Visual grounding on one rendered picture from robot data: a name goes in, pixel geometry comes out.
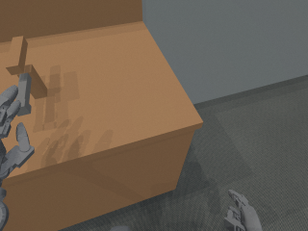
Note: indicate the tap lever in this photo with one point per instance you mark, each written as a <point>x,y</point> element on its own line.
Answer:
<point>24,90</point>

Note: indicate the robot left hand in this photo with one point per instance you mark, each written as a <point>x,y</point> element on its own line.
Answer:
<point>20,153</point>

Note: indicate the robot left forearm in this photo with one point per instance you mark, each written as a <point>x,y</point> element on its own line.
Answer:
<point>4,210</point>

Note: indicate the robot right hand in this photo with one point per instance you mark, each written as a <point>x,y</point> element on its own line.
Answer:
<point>244,220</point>

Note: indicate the counter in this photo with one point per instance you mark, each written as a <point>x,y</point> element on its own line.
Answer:
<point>110,122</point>

